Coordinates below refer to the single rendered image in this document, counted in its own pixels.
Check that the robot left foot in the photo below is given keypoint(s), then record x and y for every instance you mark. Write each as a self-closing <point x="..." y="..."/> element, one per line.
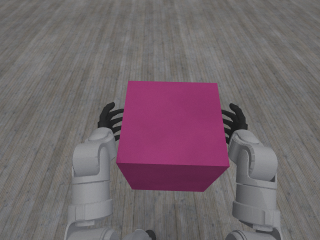
<point x="151" y="234"/>

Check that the robot left hand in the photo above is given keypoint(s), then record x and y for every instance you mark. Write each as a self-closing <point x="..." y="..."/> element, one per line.
<point x="106" y="116"/>

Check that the robot left upper arm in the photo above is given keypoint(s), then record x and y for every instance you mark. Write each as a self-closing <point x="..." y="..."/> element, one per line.
<point x="101" y="233"/>

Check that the robot left shin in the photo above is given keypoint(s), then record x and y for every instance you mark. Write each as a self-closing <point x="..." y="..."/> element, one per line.
<point x="140" y="230"/>

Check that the carton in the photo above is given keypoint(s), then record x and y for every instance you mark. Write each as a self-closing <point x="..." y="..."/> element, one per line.
<point x="172" y="136"/>

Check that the robot right hand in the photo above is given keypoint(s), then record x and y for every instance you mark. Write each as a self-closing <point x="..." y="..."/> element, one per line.
<point x="239" y="121"/>

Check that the right robot forearm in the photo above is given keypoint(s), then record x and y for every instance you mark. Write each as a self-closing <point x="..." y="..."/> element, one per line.
<point x="255" y="204"/>

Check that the robot right upper arm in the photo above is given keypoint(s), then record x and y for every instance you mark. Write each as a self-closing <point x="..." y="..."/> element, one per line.
<point x="248" y="235"/>

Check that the left robot forearm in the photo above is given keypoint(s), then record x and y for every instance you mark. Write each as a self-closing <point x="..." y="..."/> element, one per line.
<point x="90" y="174"/>

